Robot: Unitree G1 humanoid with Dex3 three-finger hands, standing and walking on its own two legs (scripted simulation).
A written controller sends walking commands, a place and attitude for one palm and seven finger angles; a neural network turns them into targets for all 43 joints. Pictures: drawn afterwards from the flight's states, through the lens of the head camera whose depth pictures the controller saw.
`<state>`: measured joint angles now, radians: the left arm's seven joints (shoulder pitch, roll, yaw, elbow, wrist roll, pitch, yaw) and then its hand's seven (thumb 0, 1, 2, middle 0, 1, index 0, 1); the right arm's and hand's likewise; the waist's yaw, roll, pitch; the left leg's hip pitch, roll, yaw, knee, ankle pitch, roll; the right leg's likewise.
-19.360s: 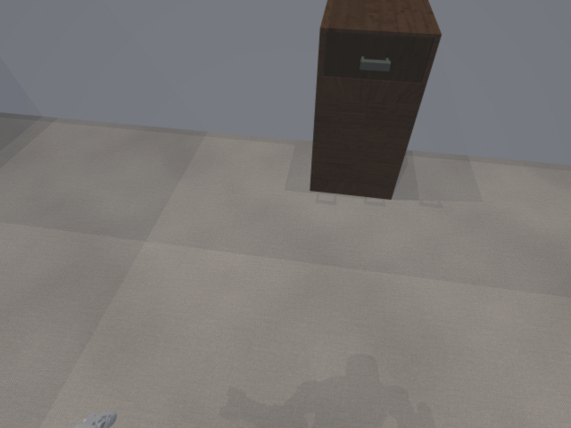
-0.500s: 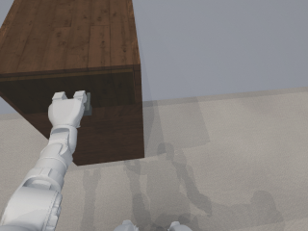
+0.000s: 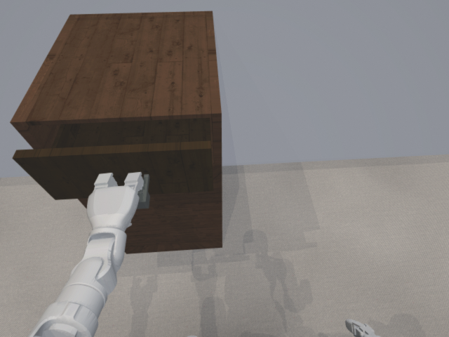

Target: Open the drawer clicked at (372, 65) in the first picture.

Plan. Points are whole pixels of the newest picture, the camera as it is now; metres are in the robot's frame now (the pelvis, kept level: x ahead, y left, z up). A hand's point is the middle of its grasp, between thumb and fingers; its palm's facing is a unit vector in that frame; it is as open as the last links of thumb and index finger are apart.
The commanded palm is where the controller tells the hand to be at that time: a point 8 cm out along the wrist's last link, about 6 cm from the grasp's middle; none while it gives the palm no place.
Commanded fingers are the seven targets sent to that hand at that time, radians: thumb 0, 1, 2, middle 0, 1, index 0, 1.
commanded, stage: pull the drawer open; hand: left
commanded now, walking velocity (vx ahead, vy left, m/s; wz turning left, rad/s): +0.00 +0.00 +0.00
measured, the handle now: (123, 190) +0.40 +0.22 -0.02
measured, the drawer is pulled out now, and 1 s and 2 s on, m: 0.08 0.20 0.30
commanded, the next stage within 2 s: none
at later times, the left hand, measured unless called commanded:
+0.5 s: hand (118, 251) +0.28 +0.21 -0.04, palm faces -0.01 -0.06 -1.00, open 5.9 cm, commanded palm +0.25 +0.22 +0.02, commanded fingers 0.00 0.90 0.90 -0.40 -1.35 -0.40 -1.35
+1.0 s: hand (115, 276) +0.24 +0.20 -0.04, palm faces -0.01 -0.07 -1.00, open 6.0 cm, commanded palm +0.20 +0.21 +0.02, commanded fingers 0.00 0.90 0.90 -0.40 -1.35 -0.40 -1.35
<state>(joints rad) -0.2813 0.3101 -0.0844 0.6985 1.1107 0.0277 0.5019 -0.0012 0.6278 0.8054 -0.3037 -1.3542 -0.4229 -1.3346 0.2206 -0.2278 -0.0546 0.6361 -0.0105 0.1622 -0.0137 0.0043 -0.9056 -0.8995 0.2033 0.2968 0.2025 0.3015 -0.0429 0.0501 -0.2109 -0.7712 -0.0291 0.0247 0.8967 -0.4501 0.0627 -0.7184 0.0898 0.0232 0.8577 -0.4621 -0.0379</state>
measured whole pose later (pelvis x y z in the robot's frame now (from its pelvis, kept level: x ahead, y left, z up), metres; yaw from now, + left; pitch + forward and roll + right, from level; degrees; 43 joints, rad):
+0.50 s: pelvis -0.02 -0.01 +0.00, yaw +0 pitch +15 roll -1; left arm -0.05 0.30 -0.11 0.51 1.10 0.03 0.52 0.00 0.62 0.82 -0.31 -1.35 -0.44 -1.33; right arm 0.20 -0.23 -0.04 0.63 -0.01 0.14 -0.02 0.01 -0.91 -0.90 0.20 0.30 0.20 0.30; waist -0.02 0.05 -0.20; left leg -0.73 -0.03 0.03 0.91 -0.44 0.05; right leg -0.69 0.09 0.02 0.90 -0.46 -0.05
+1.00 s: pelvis -0.02 -0.01 +0.00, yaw +1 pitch +14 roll +0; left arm 0.11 0.30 -0.13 0.36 1.10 0.04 0.53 0.01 0.61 0.82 -0.31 -1.35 -0.43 -1.35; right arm 0.16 -0.23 -0.03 0.61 -0.01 0.12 -0.02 0.01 -0.91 -0.90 0.20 0.30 0.20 0.30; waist 0.00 0.05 -0.19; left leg -0.72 -0.03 0.03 0.92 -0.44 0.05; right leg -0.68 0.09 0.02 0.92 -0.47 -0.06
